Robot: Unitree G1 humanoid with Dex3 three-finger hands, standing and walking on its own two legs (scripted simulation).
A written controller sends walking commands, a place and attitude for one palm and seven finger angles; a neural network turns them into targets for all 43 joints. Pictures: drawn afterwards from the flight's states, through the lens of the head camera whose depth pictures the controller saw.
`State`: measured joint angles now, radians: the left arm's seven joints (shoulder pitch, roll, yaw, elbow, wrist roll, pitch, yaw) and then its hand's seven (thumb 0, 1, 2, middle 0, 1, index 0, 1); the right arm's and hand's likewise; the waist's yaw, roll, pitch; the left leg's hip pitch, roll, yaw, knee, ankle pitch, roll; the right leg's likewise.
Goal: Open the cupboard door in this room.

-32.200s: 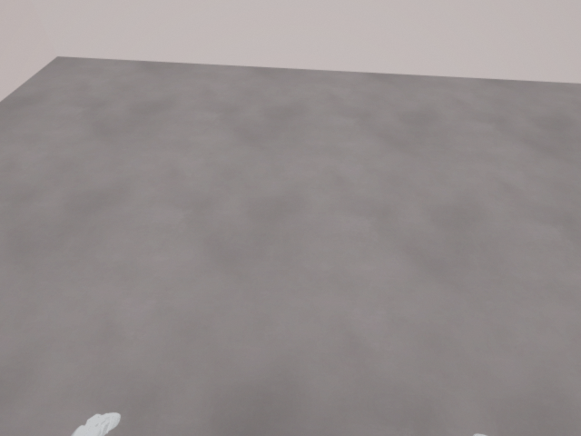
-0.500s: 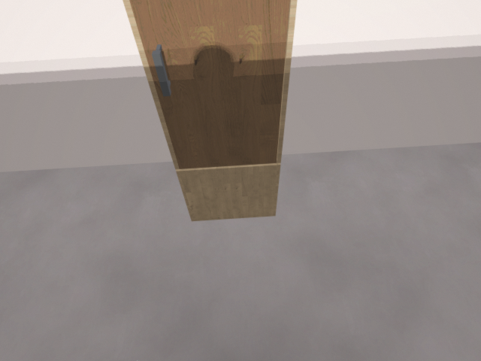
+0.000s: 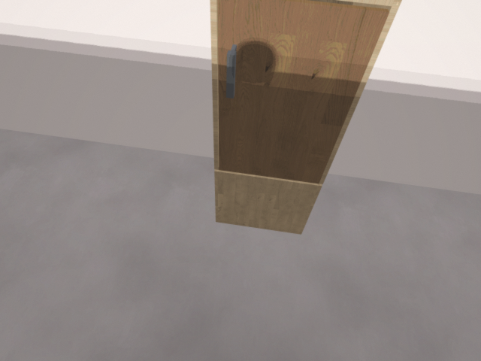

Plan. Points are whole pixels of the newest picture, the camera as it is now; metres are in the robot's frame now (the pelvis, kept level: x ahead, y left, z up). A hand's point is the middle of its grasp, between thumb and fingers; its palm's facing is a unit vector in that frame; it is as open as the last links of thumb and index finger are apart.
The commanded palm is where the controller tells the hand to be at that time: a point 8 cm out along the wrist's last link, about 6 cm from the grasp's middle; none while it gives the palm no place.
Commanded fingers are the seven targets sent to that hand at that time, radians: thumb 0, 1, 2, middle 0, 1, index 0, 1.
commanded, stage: take the last steps up to it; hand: left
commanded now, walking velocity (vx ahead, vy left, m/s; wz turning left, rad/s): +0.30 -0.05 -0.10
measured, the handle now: (232, 71) +0.76 +0.13 +0.07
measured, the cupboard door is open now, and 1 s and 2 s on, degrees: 0 0 0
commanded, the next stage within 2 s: come to a stop and stand still in 0.40 s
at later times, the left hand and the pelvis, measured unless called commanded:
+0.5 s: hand (198, 278) +0.30 +0.13 -0.17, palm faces -0.08 -0.97 -0.22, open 7.4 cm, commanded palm none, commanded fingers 0.00 0.90 0.90 -0.20 -0.30 -0.20 -0.30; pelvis +0.17 -0.05 -0.01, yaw -3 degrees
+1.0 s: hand (173, 294) +0.26 +0.18 -0.18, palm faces +0.00 -0.98 -0.18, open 7.4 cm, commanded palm none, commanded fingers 0.00 0.90 0.90 -0.20 -0.30 -0.20 -0.30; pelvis +0.22 -0.01 +0.01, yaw -4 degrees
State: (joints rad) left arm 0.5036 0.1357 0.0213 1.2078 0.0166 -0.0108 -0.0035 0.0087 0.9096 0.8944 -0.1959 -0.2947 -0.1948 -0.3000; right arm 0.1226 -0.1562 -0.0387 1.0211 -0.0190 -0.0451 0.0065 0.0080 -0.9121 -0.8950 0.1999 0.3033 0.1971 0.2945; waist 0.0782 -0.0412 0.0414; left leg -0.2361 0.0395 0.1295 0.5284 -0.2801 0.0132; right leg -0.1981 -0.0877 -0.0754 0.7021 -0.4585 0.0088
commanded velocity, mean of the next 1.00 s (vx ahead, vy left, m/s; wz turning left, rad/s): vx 0.00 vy -0.03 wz -0.02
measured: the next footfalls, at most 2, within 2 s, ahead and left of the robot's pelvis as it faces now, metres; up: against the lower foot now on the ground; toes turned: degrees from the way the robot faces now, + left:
right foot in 0.40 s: +0.28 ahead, -0.15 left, +0.00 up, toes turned -11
left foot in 0.82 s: +0.24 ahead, +0.07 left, +0.00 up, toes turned -3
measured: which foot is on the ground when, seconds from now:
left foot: down 0.00-0.40, up 0.42-0.80, down 0.82-1.00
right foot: up 0.00-0.38, down 0.40-0.84, up 0.86-1.00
